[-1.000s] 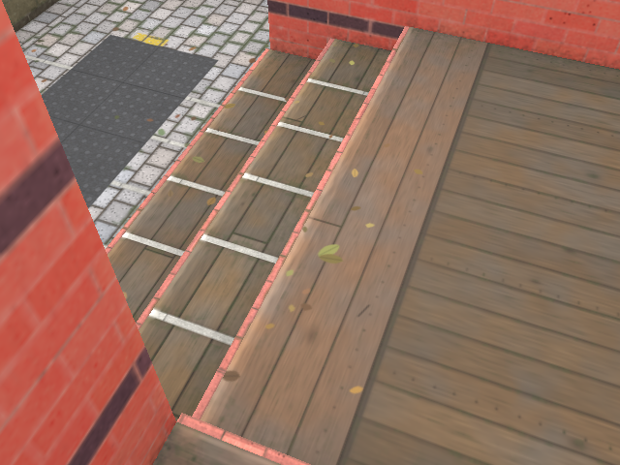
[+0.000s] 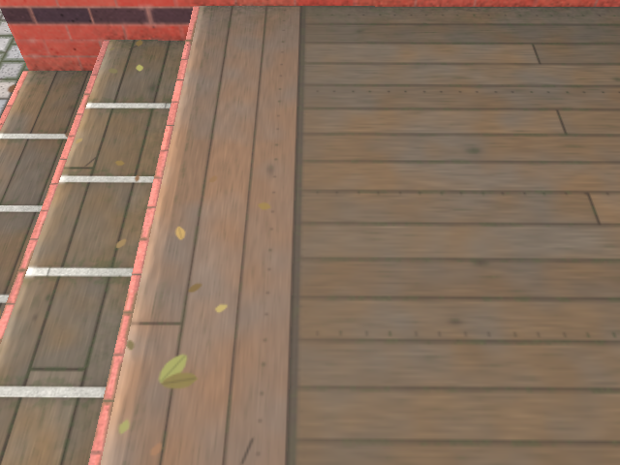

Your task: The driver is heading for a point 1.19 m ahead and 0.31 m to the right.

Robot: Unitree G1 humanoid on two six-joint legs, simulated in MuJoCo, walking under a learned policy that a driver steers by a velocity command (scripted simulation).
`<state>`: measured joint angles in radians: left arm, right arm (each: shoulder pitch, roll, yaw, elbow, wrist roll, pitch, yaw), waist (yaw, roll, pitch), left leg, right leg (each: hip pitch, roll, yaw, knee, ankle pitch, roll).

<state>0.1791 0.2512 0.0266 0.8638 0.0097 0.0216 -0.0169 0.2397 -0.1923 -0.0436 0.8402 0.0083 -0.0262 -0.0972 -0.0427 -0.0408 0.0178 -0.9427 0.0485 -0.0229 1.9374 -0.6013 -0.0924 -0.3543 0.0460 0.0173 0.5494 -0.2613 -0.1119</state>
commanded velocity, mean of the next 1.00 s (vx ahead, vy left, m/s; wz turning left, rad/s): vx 0.02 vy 0.00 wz -0.44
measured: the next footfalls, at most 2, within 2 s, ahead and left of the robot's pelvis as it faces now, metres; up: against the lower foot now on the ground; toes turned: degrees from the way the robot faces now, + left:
left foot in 0.24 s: +0.22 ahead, +0.12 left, +0.00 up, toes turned -16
right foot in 0.68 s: +0.08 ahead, -0.10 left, +0.00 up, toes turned -25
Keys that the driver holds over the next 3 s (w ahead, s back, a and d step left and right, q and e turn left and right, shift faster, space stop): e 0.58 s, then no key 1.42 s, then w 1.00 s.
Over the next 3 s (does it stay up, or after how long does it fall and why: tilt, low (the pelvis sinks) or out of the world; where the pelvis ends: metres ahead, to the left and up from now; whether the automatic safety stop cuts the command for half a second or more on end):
stays up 0.52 -0.15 0.00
